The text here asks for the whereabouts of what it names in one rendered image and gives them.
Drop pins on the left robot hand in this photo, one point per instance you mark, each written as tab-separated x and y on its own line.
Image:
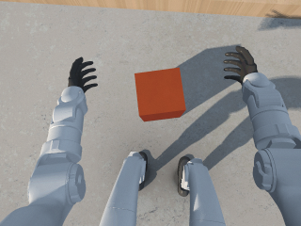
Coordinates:
76	75

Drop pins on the robot left thigh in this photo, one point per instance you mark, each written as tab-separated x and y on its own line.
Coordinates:
121	208

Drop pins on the carton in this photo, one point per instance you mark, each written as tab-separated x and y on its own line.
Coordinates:
159	94

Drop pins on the robot left upper arm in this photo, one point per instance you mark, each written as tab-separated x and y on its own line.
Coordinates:
54	189

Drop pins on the left robot forearm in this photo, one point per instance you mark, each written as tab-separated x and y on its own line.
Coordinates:
63	143

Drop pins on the right robot hand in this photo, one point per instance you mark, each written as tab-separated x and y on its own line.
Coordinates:
246	63

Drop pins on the robot right foot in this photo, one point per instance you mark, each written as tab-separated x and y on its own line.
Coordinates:
183	161

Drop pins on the right robot forearm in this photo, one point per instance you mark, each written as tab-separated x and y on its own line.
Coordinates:
268	114

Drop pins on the robot right upper arm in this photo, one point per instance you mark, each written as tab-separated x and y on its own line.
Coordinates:
278	171

